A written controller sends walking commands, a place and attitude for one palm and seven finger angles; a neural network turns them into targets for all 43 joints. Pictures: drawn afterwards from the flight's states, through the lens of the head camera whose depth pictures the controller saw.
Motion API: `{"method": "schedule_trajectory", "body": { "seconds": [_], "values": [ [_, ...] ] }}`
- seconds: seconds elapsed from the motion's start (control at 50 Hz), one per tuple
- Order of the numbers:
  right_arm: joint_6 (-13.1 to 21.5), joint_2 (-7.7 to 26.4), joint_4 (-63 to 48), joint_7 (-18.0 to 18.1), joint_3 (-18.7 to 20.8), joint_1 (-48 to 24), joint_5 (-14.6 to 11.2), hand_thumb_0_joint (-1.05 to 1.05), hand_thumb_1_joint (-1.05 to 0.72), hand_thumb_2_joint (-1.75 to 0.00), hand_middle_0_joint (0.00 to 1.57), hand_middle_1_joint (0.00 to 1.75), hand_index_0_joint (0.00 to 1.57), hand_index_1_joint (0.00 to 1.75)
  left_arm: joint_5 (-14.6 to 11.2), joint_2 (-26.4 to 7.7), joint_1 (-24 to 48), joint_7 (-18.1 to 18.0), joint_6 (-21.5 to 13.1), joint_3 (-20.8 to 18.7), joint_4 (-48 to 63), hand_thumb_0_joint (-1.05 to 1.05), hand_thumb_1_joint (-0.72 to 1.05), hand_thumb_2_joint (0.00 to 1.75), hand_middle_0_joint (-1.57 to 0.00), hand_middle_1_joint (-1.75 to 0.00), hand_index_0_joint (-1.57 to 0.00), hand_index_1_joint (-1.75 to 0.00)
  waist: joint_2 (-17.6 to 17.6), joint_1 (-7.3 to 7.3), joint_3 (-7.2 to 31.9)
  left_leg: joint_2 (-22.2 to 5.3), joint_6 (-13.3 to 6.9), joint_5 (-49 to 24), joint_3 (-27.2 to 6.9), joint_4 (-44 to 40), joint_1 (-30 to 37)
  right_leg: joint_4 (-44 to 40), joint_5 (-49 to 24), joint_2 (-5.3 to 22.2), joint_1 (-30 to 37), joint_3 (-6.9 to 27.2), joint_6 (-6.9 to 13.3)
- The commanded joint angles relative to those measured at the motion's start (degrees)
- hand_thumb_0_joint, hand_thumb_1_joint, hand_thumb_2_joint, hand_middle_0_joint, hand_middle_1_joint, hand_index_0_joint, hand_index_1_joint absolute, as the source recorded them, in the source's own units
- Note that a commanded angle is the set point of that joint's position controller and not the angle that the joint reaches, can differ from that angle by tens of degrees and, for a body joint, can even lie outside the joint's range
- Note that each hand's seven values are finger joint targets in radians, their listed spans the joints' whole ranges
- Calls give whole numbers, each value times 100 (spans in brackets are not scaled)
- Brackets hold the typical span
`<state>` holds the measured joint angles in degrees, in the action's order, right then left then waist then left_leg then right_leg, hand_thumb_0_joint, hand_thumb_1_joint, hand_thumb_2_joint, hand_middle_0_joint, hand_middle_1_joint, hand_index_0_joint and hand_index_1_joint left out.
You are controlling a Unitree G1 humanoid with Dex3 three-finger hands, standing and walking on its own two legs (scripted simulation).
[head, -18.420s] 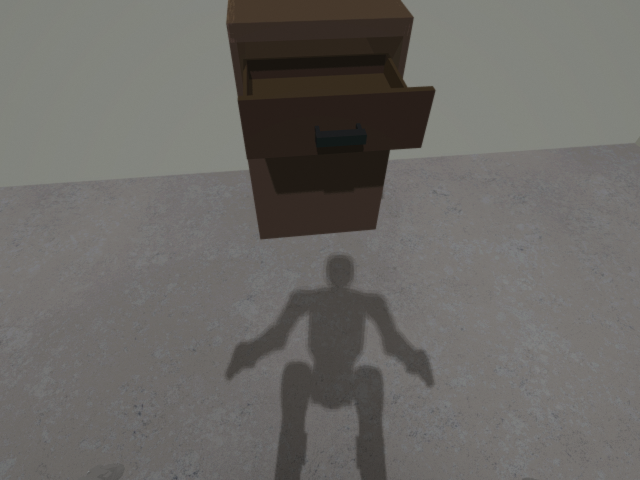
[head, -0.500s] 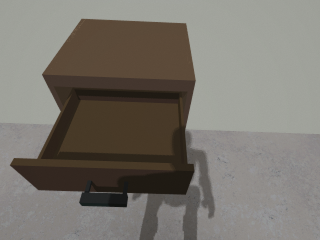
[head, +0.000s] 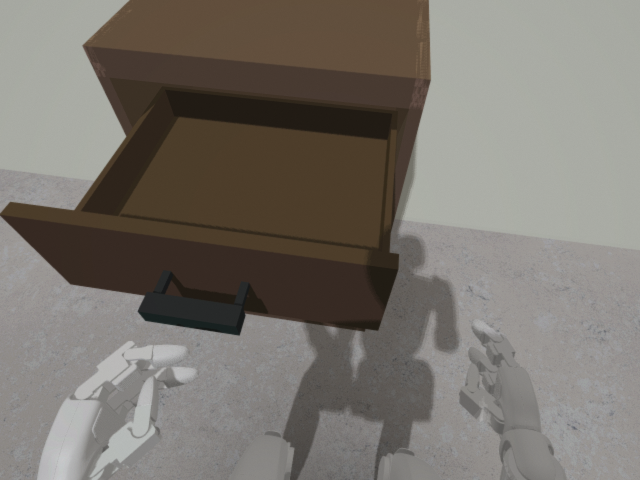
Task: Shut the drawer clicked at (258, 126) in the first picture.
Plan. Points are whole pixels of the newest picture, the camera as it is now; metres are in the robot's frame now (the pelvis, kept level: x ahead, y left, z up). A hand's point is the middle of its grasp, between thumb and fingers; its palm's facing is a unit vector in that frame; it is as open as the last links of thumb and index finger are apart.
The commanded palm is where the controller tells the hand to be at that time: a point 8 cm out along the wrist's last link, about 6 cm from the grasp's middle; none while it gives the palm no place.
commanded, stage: raise the hand and make a fist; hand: left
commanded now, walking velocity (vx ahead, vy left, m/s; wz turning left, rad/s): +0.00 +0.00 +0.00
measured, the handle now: (199, 298) +0.30 +0.20 +0.04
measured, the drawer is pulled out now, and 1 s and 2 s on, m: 0.28 0.28 0.28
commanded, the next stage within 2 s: bring the fist close to the handle in 1.32 s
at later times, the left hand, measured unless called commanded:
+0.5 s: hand (134, 428) +0.15 +0.19 +0.10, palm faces -0.02 -1.00 -0.03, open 3.1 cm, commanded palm +0.09 +0.24 +0.11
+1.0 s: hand (133, 423) +0.15 +0.17 +0.15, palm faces +0.00 -1.00 -0.03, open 3.2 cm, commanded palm +0.09 +0.22 +0.15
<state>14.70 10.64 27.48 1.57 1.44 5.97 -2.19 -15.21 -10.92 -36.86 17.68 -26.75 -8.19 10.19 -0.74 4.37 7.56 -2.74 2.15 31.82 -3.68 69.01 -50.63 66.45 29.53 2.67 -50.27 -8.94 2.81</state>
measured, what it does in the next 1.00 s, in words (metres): stands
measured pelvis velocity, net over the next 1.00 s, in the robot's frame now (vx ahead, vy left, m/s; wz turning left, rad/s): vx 0.02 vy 0.04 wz -0.02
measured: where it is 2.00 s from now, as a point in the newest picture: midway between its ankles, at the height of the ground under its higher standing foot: outside the picture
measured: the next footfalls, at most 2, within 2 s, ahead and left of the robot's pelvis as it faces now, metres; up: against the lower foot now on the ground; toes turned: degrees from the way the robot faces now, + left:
none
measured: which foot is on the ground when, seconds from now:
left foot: down 0.00-1.00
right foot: down 0.00-1.00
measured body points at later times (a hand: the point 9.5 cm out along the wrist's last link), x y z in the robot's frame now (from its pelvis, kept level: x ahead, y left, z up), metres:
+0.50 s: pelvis +0.01 +0.03 +0.02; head +0.05 +0.03 +0.47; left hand +0.14 +0.24 +0.10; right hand +0.20 -0.22 -0.02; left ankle +0.02 +0.14 -0.64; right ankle +0.04 -0.10 -0.64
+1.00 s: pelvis +0.02 +0.04 +0.03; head +0.04 +0.04 +0.48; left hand +0.14 +0.22 +0.15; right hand +0.23 -0.16 -0.01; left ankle +0.02 +0.14 -0.64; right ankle +0.04 -0.10 -0.64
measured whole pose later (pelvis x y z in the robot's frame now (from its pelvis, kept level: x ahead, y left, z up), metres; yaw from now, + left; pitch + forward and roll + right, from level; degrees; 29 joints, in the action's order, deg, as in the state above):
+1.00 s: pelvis +0.02 +0.04 +0.03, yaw -1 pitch +10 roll -3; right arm 10.8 10.1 21.9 -0.3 -0.4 14.2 -2.6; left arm -8.6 -9.7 -56.0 7.1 -15.5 3.2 37.2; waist -2.3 2.5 8.5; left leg -1.3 -1.4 31.4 -0.3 61.8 -40.1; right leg 57.8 27.2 3.6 -39.9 -5.8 -1.1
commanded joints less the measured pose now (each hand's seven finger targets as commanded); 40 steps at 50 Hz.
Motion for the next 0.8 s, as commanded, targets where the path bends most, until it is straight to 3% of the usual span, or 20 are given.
{"method": "schedule_trajectory", "body": {
  "seconds": [0.0,0.02,0.06,0.1,0.16,0.2,0.24,0.32,0.36,0.42,0.46,0.48,0.56,0.6,0.66,0.78],
  "values": [
    [198,672,-724,192,347,107,-112,0,-90,-90,20,30,20,30,-302,-841,-245,263,74,-786,1115,0,90,90,-80,-95,-80,-95,254,-416,1200,294,-334,-1400,286,-866,185,-1738,-1065,-62,1859,1316,-300],
    [182,637,-718,209,347,68,-119,0,-90,-90,20,30,20,30,-366,-829,-402,293,155,-895,985,0,90,90,-82,-97,-82,-97,368,-381,1161,288,-313,-1443,266,-914,189,-1762,-1233,-29,1967,1328,-335],
    [185,606,-678,216,332,-79,-119,0,-90,-90,20,30,20,30,-430,-866,-650,291,237,-1049,870,0,90,90,-86,-101,-86,-101,169,-268,1070,294,-286,-1569,229,-1044,290,-1756,-1491,-17,2093,1283,-323],
    [205,570,-681,209,331,-20,-119,0,-90,-90,20,30,20,30,-479,-830,-806,287,221,-1065,951,0,90,90,-90,-106,-90,-106,260,-254,1079,302,-276,-1620,216,-1153,356,-1772,-1569,5,2145,1230,-342],
    [309,590,-675,198,329,-88,-117,0,-90,-90,20,30,20,30,-510,-763,-990,270,83,-945,1005,0,90,90,-96,-112,-96,-112,257,-234,839,306,-284,-1574,199,-1254,425,-1853,-1392,-14,2014,1199,-321],
    [380,597,-686,189,349,35,-122,0,-90,-90,20,30,20,30,-532,-713,-1017,270,-60,-856,1088,0,90,90,-100,-117,-100,-117,432,-275,795,323,-281,-1450,217,-1298,425,-1919,-1045,-15,1933,1194,-327],
    [456,663,-723,182,342,87,-124,0,-90,-90,20,30,20,30,-505,-643,-940,254,-196,-663,1297,0,90,90,-104,-121,-104,-121,257,-300,670,336,-310,-1353,236,-1358,495,-1949,-625,-64,1736,1106,-260],
    [535,711,-806,127,343,178,-127,0,-90,-90,20,30,20,30,-362,-558,-1071,21,-267,-325,1705,0,90,90,-112,-130,-112,-130,87,-324,661,343,-350,-1134,247,-1492,662,-1948,-50,-134,1515,932,-179],
    [484,710,-823,123,364,124,-120,0,-90,-90,20,30,20,30,-220,-696,-1318,-162,-220,-439,1775,0,90,90,-116,-134,-116,-134,-18,-247,618,321,-343,-1177,245,-1563,701,-1883,-167,-158,1546,853,-137],
    [421,674,-1009,57,330,153,-119,0,-90,-90,20,30,20,30,-103,-411,-1605,-347,-119,-64,2245,0,90,90,-122,-140,-122,-140,-256,-219,728,311,-356,-1326,244,-1759,959,-1676,-575,-211,1542,561,-126],
    [331,671,-1044,29,321,119,-115,0,-90,-90,20,30,20,30,29,-448,-1827,-517,22,-49,2291,0,90,90,-126,-145,-126,-145,-250,-178,621,273,-343,-1388,225,-1836,996,-1622,-710,-249,1534,437,-117],
    [305,655,-1110,4,287,137,-110,0,-90,-90,20,30,20,30,59,-247,-1804,-542,64,225,2452,0,90,90,-128,-147,-128,-147,-249,-260,545,279,-353,-1398,224,-1872,1039,-1602,-782,-258,1490,372,-133],
    [181,674,-1252,-37,237,104,-90,0,-90,-90,20,30,20,30,238,-300,-1874,-738,274,371,2753,0,90,90,-136,-156,-136,-156,-187,-267,361,229,-348,-1214,169,-1970,1024,-1591,-610,-293,1397,281,-139],
    [141,662,-1346,-73,203,152,-84,0,-90,-90,20,30,20,30,319,-156,-1951,-783,348,622,2975,0,90,90,-140,-160,-140,-160,-190,-303,332,212,-346,-1201,161,-1997,1084,-1557,-608,-304,1336,228,-153],
    [75,666,-1405,-95,165,161,-67,0,-90,-90,20,30,20,30,445,-287,-2015,-899,500,622,3180,0,90,90,-140,-160,-140,-160,-202,-289,335,191,-337,-1227,123,-2013,1092,-1537,-637,-307,1369,213,-149],
    [-14,621,-1560,-135,124,244,-73,0,-90,-90,20,30,20,30,536,-139,-2246,-980,652,868,3693,0,90,90,-140,-160,-140,-160,-156,-276,488,168,-329,-1519,113,-2017,1242,-1478,-880,-305,1474,168,-161]
  ]
}}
